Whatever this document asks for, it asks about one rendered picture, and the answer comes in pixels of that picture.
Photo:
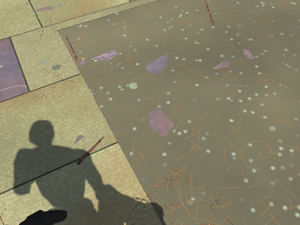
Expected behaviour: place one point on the left robot hand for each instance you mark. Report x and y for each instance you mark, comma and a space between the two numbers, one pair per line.
45, 218

